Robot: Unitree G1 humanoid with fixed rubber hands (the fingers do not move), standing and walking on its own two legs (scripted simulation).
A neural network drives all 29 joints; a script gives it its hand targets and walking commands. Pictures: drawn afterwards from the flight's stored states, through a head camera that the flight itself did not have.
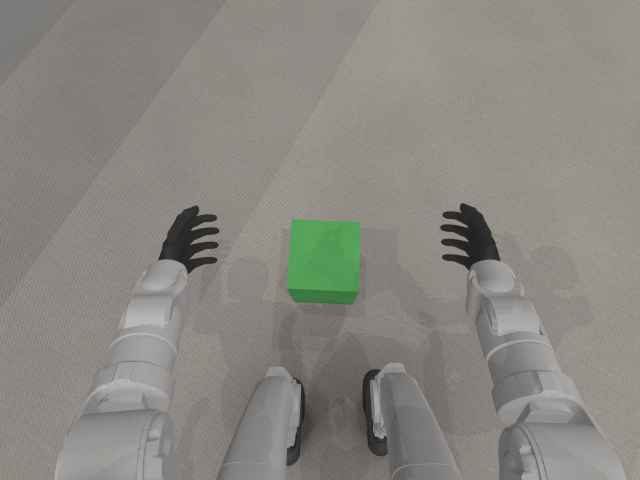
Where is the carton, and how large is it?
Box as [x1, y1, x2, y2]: [287, 219, 359, 304]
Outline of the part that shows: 292,219 287,289 294,301 351,304 358,292 359,222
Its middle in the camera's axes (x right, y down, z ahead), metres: +0.01 +0.06 +1.00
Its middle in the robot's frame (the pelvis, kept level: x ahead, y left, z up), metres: +0.48 +0.02 -0.57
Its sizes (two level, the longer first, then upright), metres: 0.167 0.164 0.228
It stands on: the floor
